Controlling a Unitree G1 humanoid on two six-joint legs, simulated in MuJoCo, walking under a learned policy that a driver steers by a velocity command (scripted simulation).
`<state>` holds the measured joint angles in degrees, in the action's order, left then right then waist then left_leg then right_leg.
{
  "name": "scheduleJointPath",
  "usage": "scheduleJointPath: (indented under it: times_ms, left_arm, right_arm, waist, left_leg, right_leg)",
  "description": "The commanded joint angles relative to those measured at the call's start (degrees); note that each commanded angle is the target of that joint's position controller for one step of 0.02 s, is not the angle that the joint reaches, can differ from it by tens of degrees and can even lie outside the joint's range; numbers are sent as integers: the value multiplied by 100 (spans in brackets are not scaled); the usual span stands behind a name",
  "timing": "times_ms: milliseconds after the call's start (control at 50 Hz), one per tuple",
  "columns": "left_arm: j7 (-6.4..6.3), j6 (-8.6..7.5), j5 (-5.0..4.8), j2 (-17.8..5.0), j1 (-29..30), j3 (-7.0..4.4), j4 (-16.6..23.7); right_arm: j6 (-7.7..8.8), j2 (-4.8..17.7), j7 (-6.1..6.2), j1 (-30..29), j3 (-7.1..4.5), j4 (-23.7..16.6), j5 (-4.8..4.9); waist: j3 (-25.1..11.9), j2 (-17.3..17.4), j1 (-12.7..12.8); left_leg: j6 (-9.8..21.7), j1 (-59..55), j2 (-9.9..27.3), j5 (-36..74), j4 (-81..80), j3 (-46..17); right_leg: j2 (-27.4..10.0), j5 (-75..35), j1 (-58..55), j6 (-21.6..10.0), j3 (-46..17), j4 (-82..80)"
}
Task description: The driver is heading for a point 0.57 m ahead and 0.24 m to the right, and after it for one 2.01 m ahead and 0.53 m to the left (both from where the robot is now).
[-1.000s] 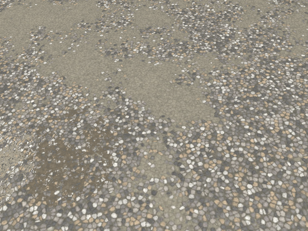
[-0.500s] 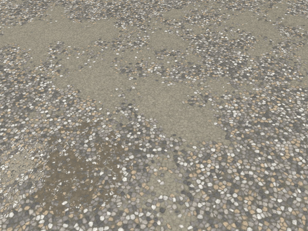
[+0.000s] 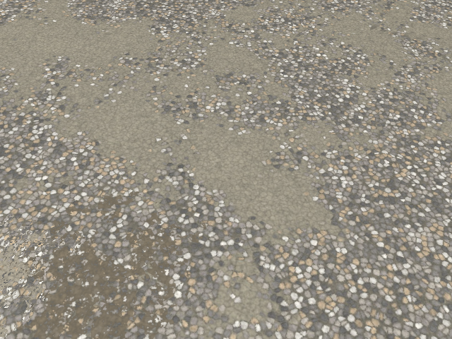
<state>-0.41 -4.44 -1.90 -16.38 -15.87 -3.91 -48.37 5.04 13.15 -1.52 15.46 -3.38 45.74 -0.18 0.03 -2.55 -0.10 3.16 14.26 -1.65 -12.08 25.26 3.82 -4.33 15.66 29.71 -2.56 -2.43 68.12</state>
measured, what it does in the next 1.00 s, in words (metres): walks ahead, turning right: right foot, then left foot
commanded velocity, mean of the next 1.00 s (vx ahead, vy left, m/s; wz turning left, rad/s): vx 0.49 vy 0.00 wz -0.37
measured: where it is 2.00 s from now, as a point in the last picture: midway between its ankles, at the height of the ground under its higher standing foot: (287, 208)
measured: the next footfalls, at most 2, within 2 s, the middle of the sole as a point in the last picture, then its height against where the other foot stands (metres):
right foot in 0.40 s outside the picture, level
left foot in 0.88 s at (242, 281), level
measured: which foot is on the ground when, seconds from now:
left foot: down 0.00-0.42, up 0.44-0.86, down 0.88-1.00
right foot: up 0.00-0.38, down 0.40-0.90, up 0.92-1.00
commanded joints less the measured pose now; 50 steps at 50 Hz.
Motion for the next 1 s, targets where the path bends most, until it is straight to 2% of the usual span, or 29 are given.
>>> scheduleJointPath:
  times_ms: [20, 80, 120, 200, 280, 340, 360, 380, 400, 420, 440, 460, 480, 500, 520, 560, 600, 660, 720, 800, 840, 860, 880, 900, 920, 940, 960, 980, 1000]
  left_arm:
    - [7, 85, -8, -288, -165, -97, 248]
    - [-1, 131, 33, -239, 245, -105, 398]
    - [44, 108, 61, -222, 492, -98, 500]
    - [194, 80, 87, -50, 1281, 13, 806]
    - [386, 50, 60, 40, 1861, 92, 1187]
    - [473, 95, 48, -178, 1668, -8, 1366]
    - [473, 119, 38, -337, 1278, -91, 1331]
    - [440, 136, 22, -617, 552, -230, 1196]
    - [339, 163, 36, -983, -441, -420, 980]
    - [216, 189, 56, -1563, -847, -540, 893]
    - [226, 116, 73, -1461, -870, -459, 1021]
    - [221, 93, 139, -1045, -818, -353, 978]
    - [214, 63, 111, -853, -431, -295, 1003]
    - [214, 52, 93, -702, 16, -239, 1099]
    - [196, 42, 136, -549, 310, -185, 1203]
    - [162, 24, 146, -548, 459, -180, 1286]
    - [103, 5, 134, -693, 339, -215, 1244]
    - [8, 53, 97, -824, 93, -251, 1161]
    - [-22, 117, 61, -875, -196, -263, 1078]
    - [-15, 112, 92, -743, -481, -200, 893]
    - [-2, 133, 136, -816, -442, -216, 862]
    - [3, 146, 139, -787, -355, -202, 875]
    - [4, 143, 170, -629, -330, -140, 901]
    - [-29, 119, 266, -432, -582, -44, 1006]
    - [-15, 27, 156, -203, -1219, 28, 1019]
    - [7, -36, 111, -653, -835, -19, 1047]
    - [38, -82, 58, -830, -86, -62, 1199]
    - [36, -131, 146, -726, 345, -27, 1308]
    - [39, -174, 246, -645, 492, -37, 1385]
  right_arm:
    - [197, 584, 46, -110, -150, -209, -55]
    - [206, 686, 127, 131, -180, -24, -90]
    - [195, 714, 171, 111, -167, 17, -87]
    - [159, 824, 260, 326, -176, 158, -42]
    - [2, 934, 279, 673, -208, 318, 23]
    - [-149, 1199, 325, 552, -264, 252, 65]
    - [-201, 1293, 357, 512, -286, 223, 65]
    - [-242, 1375, 376, 432, -299, 193, 62]
    - [-227, 1388, 397, 268, -279, 109, 83]
    - [-98, 632, 309, 735, -53, -146, -122]
    - [182, 565, 197, 672, 55, -312, -14]
    - [347, 996, 121, -140, -78, -504, 222]
    - [414, 981, 117, -382, -49, -635, 263]
    - [410, 938, 165, -372, -59, -578, 139]
    - [341, 994, 194, -259, -112, -548, 37]
    - [176, 942, 196, -69, -132, -588, -39]
    - [77, 809, 225, -227, -93, -680, -98]
    - [67, 639, 237, -946, -8, -889, -101]
    - [120, 608, 164, -1536, 29, -1022, -11]
    - [225, 842, 2, -1625, -25, -1036, 48]
    - [245, 931, -22, -1454, -63, -1043, 58]
    - [253, 1017, -11, -1088, -118, -947, 45]
    - [273, 1219, 8, -420, -213, -775, 2]
    - [279, 1575, -4, 444, -292, -687, -49]
    - [206, 1862, -75, 842, -388, -473, 4]
    - [175, 1337, -98, 807, -255, -529, 193]
    - [121, 1095, -60, 454, -186, -625, 166]
    - [71, 1077, -46, 259, -163, -703, 71]
    - [38, 1015, -31, 135, -140, -727, 49]
  waist:
    - [127, 779, 71]
    - [297, 486, 1]
    - [334, 504, -26]
    - [563, 421, -303]
    - [714, 407, -488]
    - [304, 726, -205]
    - [18, 883, 40]
    - [-393, 944, 437]
    - [-866, 726, 996]
    - [-1505, -707, 612]
    - [-2414, -730, 538]
    - [-1809, -250, 817]
    - [-1048, 63, 584]
    - [-603, 478, 258]
    - [-387, 407, 35]
    - [-273, 206, -177]
    - [-168, 146, -179]
    - [-37, -23, 82]
    - [-80, -200, 380]
    - [-88, -367, 479]
    - [-24, -515, 340]
    - [-136, -508, 120]
    - [-603, -309, -173]
    - [-1491, 502, -361]
    - [-1806, 2330, -155]
    - [-1426, 1668, -338]
    - [-672, 1024, -444]
    - [-328, 490, -409]
    - [-107, 329, -276]
  left_leg:
    - [688, -584, 1453, 202, -1795, -1328]
    - [720, -783, 1503, 999, -1856, -796]
    - [660, -837, 1452, 1253, -1914, -426]
    - [491, -1085, 1466, 1556, -2015, 181]
    - [432, -1983, 1681, 2337, -1587, 487]
    - [334, -2341, 1747, 5143, -621, 729]
    - [294, -2377, 1741, 6070, 31, 779]
    - [218, -2123, 1671, 6324, 1024, 806]
    - [12, -1094, 1437, 5408, 2487, 871]
    - [-323, 1453, 609, 426, 4709, 703]
    - [-363, 2723, -219, -2211, 5899, -670]
    - [-221, 3299, 167, -1695, 5949, -1108]
    - [-131, 3309, 426, -1148, 5450, -1019]
    - [-172, 2970, 655, -848, 4904, -955]
    - [-247, 2553, 811, -643, 4529, -951]
    - [-439, 2154, 895, -471, 4129, -878]
    - [-638, 2105, 862, -172, 3592, -740]
    - [-761, 1969, 657, 957, 2162, -652]
    - [-766, 1520, 333, 1720, 1037, -607]
    - [-446, 1614, 422, 1582, 513, -686]
    - [-168, 1485, 370, 963, 413, -555]
    - [11, 1013, 230, 852, 214, -397]
    - [267, 51, 321, 1067, 253, -544]
    - [834, -1585, 1215, 1352, 409, -1882]
    - [1700, -3080, 2132, -66, -499, -4513]
    - [1543, -3092, 2115, -1437, -886, -5076]
    - [1301, -2424, 1931, -1339, -922, -4270]
    - [1207, -1786, 1685, -740, -974, -3714]
    - [1184, -1344, 1491, -135, -1050, -3362]
  right_leg:
    - [-355, -702, 1088, 2, -512, -38]
    - [-184, -1277, 1599, 124, -717, -677]
    - [-92, -1838, 1571, 169, -631, -1357]
    - [-72, -2425, 1371, 123, -72, -2511]
    - [1, -1941, 1577, -78, 320, -3172]
    - [451, -983, 787, -364, 865, -3245]
    - [668, -658, 237, -499, 998, -3209]
    - [859, -587, -762, -675, 991, -3358]
    - [795, -909, -2467, -942, 551, -3801]
    - [-702, -819, -4825, -1749, -2011, -3672]
    - [-1576, 99, -5684, -2535, -4753, -4777]
    - [-1349, 62, -5295, -2087, -4005, -5086]
    - [-1124, -324, -4350, -1834, -3142, -5144]
    - [-850, -860, -3387, -1638, -2520, -5222]
    - [-636, -1311, -2704, -1554, -2104, -5348]
    - [-428, -1746, -1986, -1565, -1805, -5547]
    - [-302, -2186, -1515, -1554, -1450, -5587]
    - [34, -1936, -1226, -1268, -1087, -5471]
    - [92, -1277, -1246, -1064, -1203, -5295]
    - [-449, -1040, -2186, -982, -1569, -4821]
    - [-652, -1640, -2520, -883, -1661, -4595]
    - [-526, -2463, -2599, -774, -1508, -4211]
    - [-210, -3152, -2495, -618, -1162, -3263]
    - [276, -2138, -1544, -354, -688, -1538]
    - [1054, 1183, 557, 127, -208, 220]
    - [720, 1492, 1384, 96, -611, 698]
    - [478, 963, 1658, 73, -523, 712]
    - [328, 622, 1568, 58, -394, 471]
    - [179, 363, 1433, 84, -370, 14]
